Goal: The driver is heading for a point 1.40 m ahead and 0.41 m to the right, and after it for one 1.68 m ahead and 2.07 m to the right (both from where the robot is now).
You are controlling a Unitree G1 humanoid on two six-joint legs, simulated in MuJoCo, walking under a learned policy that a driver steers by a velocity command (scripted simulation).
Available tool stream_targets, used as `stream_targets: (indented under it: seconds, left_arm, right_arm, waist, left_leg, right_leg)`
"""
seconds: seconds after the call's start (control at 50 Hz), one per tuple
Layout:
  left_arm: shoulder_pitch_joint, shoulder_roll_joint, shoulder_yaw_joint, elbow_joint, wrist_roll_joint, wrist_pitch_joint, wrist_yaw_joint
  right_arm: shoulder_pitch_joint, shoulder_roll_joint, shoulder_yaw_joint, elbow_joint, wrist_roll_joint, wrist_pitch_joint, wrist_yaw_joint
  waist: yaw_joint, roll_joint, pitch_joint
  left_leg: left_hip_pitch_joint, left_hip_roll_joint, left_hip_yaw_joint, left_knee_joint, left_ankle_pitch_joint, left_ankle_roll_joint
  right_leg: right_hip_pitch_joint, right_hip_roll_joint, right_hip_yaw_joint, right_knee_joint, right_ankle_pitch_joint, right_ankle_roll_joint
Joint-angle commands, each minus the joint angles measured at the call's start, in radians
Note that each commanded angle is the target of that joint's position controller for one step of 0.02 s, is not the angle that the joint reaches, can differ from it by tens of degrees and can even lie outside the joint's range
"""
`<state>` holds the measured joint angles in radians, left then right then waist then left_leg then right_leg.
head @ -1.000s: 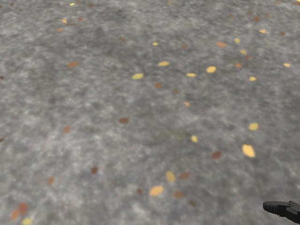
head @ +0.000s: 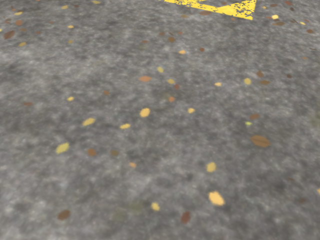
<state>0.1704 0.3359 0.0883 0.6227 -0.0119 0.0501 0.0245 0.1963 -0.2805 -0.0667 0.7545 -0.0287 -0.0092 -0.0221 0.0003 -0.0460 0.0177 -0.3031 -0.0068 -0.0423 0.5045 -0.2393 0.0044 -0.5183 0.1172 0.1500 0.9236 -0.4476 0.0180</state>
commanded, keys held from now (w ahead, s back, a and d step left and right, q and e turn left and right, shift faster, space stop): e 0.60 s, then no key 0.40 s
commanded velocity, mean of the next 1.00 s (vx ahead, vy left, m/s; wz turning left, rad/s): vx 0.00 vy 0.00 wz -0.47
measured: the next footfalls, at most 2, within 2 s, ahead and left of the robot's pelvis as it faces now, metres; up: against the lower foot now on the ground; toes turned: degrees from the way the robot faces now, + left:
right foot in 0.34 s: -0.03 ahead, -0.15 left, +0.00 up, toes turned -23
left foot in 0.78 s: +0.11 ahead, +0.07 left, +0.00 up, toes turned -29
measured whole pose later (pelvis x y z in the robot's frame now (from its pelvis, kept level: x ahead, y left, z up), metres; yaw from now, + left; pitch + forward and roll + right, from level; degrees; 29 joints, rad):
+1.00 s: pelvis +0.01 -0.02 +0.00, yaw -28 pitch +0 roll +0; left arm 0.18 0.29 0.05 0.67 0.00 0.04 0.02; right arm 0.14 -0.24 -0.03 0.73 -0.01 -0.01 0.00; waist 0.00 -0.03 0.03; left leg -0.24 -0.01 -0.02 0.50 -0.26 0.01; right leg -0.24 0.01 0.09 0.56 -0.33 0.06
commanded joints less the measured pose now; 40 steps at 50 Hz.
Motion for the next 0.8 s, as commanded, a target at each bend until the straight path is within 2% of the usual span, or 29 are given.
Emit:
stream_targets:
  seconds: [0.02,0.04,0.08,0.14,0.18,0.24,0.28,0.3,0.32,0.34,0.36,0.38,0.4,0.42,0.44,0.46,0.5,0.58,0.62,0.7,0.74,0.76,0.78,0.8]
  left_arm:
    - [0.081,0.117,0.046,-0.026,0.001,0.005,0.006]
    - [0.07,0.092,0.038,-0.032,-0.003,0.009,0.002]
    - [0.007,0.068,0.026,-0.064,-0.015,0.008,-0.003]
    - [-0.048,0.048,0.013,-0.096,-0.012,0.005,-0.013]
    - [-0.056,0.038,0.006,-0.107,-0.008,0.006,-0.022]
    - [-0.041,0.056,0.012,-0.111,-0.009,0.013,-0.032]
    - [-0.021,0.059,0.018,-0.11,-0.011,0.019,-0.04]
    - [0.011,0.055,0.021,-0.099,-0.011,0.02,-0.044]
    - [0.051,0.064,0.029,-0.084,-0.008,0.019,-0.042]
    - [0.091,0.115,0.047,-0.077,-0.007,0.017,-0.031]
    - [0.112,0.25,0.074,-0.102,0.001,0.011,-0.013]
    - [0.126,0.223,0.06,-0.113,0.036,-0.014,-0.026]
    - [0.098,0.193,0.05,-0.103,0.04,-0.034,-0.031]
    - [0.045,0.166,0.044,-0.096,0.023,-0.044,-0.025]
    - [0.004,0.137,0.034,-0.1,0.006,-0.042,-0.018]
    - [-0.025,0.132,0.027,-0.103,-0.002,-0.038,-0.012]
    - [-0.028,0.128,0.022,-0.105,0.007,-0.032,-0.002]
    - [-0.004,0.147,0.03,-0.094,0.003,-0.026,0.009]
    - [-0.012,0.154,0.032,-0.094,0.005,-0.022,0.009]
    - [-0.016,0.138,0.021,-0.085,0.011,-0.015,-0.004]
    - [-0.034,0.124,0.012,-0.08,0.006,-0.013,-0.007]
    - [-0.051,0.111,0.005,-0.079,0.0,-0.012,-0.005]
    - [-0.029,0.088,-0.003,-0.069,0.001,-0.016,-0.004]
    - [0.012,0.048,-0.016,-0.065,0.022,-0.023,-0.004]
  right_arm:
    - [-0.108,-0.116,-0.024,-0.103,0.02,-0.015,-0.015]
    - [-0.095,-0.116,-0.02,-0.101,0.021,-0.01,-0.02]
    - [-0.049,-0.124,-0.024,-0.092,0.013,0.001,-0.028]
    - [-0.007,-0.16,-0.038,-0.083,0.012,0.013,-0.032]
    - [-0.022,-0.186,-0.048,-0.086,0.017,0.017,-0.025]
    - [-0.038,-0.204,-0.058,-0.085,0.029,0.017,-0.009]
    - [-0.047,-0.211,-0.061,-0.08,0.044,0.014,-0.003]
    - [-0.062,-0.209,-0.062,-0.077,0.055,0.013,-0.001]
    - [-0.049,-0.19,-0.058,-0.066,0.063,0.011,0.0]
    - [0.005,-0.149,-0.049,-0.046,0.047,0.006,0.004]
    - [-0.006,-0.073,-0.019,-0.095,-0.017,0.003,0.011]
    - [-0.107,-0.119,-0.031,-0.124,-0.004,-0.002,0.001]
    - [-0.136,-0.15,-0.042,-0.126,0.023,0.002,-0.004]
    - [-0.128,-0.153,-0.046,-0.117,0.031,0.006,-0.01]
    - [-0.115,-0.154,-0.049,-0.101,0.023,0.01,-0.018]
    - [-0.099,-0.158,-0.052,-0.098,0.016,0.013,-0.021]
    - [-0.074,-0.139,-0.048,-0.09,0.02,0.009,-0.015]
    - [-0.108,-0.106,-0.033,-0.098,0.025,0.005,-0.009]
    - [-0.109,-0.107,-0.031,-0.097,0.028,0.003,-0.003]
    - [-0.105,-0.114,-0.03,-0.102,0.036,-0.003,0.012]
    - [-0.084,-0.107,-0.028,-0.102,0.037,-0.011,0.021]
    - [-0.057,-0.097,-0.026,-0.095,0.034,-0.017,0.026]
    - [-0.045,-0.104,-0.025,-0.095,0.021,-0.023,0.027]
    - [-0.034,-0.163,-0.033,-0.109,0.001,-0.024,0.021]
  waist:
    - [0.034,0.166,-0.049]
    - [0.026,0.169,-0.044]
    - [-0.012,0.198,-0.043]
    - [-0.049,0.218,-0.074]
    - [-0.052,0.227,-0.084]
    - [-0.046,0.241,-0.087]
    - [-0.029,0.24,-0.084]
    - [-0.004,0.229,-0.087]
    - [0.015,0.202,-0.095]
    - [0.015,0.073,-0.119]
    - [-0.01,-0.278,-0.128]
    - [0.074,-0.206,-0.185]
    - [0.066,-0.121,-0.149]
    - [0.033,-0.09,-0.106]
    - [0.016,-0.063,-0.093]
    - [-0.003,-0.075,-0.087]
    - [-0.015,-0.084,-0.113]
    - [0.008,-0.087,-0.114]
    - [0.013,-0.101,-0.111]
    - [0.03,-0.119,-0.105]
    - [0.013,-0.113,-0.103]
    - [-0.012,-0.105,-0.102]
    - [-0.018,-0.076,-0.1]
    - [0.01,0.056,-0.124]
  left_leg:
    - [0.143,0.266,-0.215,-0.174,0.283,0.172]
    - [0.144,0.248,-0.166,-0.175,0.319,0.176]
    - [0.207,0.24,-0.115,-0.177,0.348,0.19]
    - [0.287,0.28,-0.093,-0.166,0.394,0.212]
    - [0.26,0.296,-0.058,-0.164,0.413,0.215]
    - [0.224,0.312,-0.02,-0.149,0.435,0.21]
    - [0.222,0.323,-0.007,-0.114,0.43,0.191]
    - [0.204,0.315,0.016,-0.074,0.415,0.165]
    - [0.16,0.289,0.055,-0.01,0.353,0.119]
    - [0.031,0.232,0.134,0.14,0.195,0.038]
    - [-0.298,0.088,0.203,0.465,-0.376,-0.072]
    - [-0.376,0.02,0.034,0.648,-0.471,-0.091]
    - [-0.386,0.041,-0.011,0.712,-0.403,-0.081]
    - [-0.391,0.054,-0.024,0.695,-0.311,-0.072]
    - [-0.388,0.062,-0.032,0.662,-0.248,-0.073]
    - [-0.35,0.053,-0.03,0.65,-0.196,-0.081]
    - [-0.298,0.026,-0.022,0.621,-0.133,-0.092]
    - [-0.254,0.003,-0.034,0.401,-0.1,-0.103]
    - [-0.205,-0.004,-0.036,0.325,-0.103,-0.1]
    - [-0.095,-0.005,-0.021,0.214,-0.124,-0.081]
    - [-0.033,-0.005,-0.011,0.094,-0.083,-0.062]
    - [0.039,-0.006,-0.001,-0.034,0.015,-0.045]
    - [0.125,0.029,-0.03,-0.132,0.151,-0.023]
    - [0.212,0.179,-0.166,-0.156,0.326,0.027]
  right_leg:
    - [-0.136,-0.06,-0.012,0.298,0.016,0.053]
    - [-0.135,-0.067,-0.037,0.305,0.037,0.066]
    - [-0.157,-0.087,-0.083,0.225,0.07,0.085]
    - [-0.123,-0.127,-0.108,0.08,0.053,0.097]
    - [-0.036,-0.144,-0.141,-0.019,0.038,0.086]
    - [0.075,-0.136,-0.193,-0.147,0.047,0.058]
    - [0.132,-0.13,-0.209,-0.266,0.093,0.024]
    - [0.194,-0.117,-0.227,-0.372,0.169,-0.002]
    - [0.29,-0.095,-0.229,-0.485,0.267,-0.035]
    - [0.454,-0.149,-0.115,-0.547,0.47,-0.078]
    - [0.629,-0.433,0.269,-0.514,0.924,-0.219]
    - [0.55,-0.522,0.371,-0.54,0.916,-0.387]
    - [0.509,-0.466,0.292,-0.563,0.804,-0.364]
    - [0.474,-0.402,0.222,-0.566,0.713,-0.305]
    - [0.455,-0.363,0.187,-0.565,0.662,-0.262]
    - [0.413,-0.34,0.164,-0.567,0.677,-0.251]
    - [0.396,-0.313,0.149,-0.569,0.684,-0.251]
    - [0.405,-0.293,0.186,-0.555,0.579,-0.246]
    - [0.378,-0.294,0.213,-0.551,0.509,-0.247]
    - [0.332,-0.297,0.264,-0.524,0.51,-0.245]
    - [0.331,-0.285,0.284,-0.494,0.529,-0.23]
    - [0.311,-0.262,0.279,-0.475,0.506,-0.205]
    - [0.273,-0.23,0.267,-0.461,0.426,-0.159]
    - [0.212,-0.16,0.187,-0.354,0.256,-0.095]
Over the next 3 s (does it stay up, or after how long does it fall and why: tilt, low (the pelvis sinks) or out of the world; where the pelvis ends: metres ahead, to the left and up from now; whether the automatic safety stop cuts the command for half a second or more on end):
stays up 0.52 -0.26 -0.01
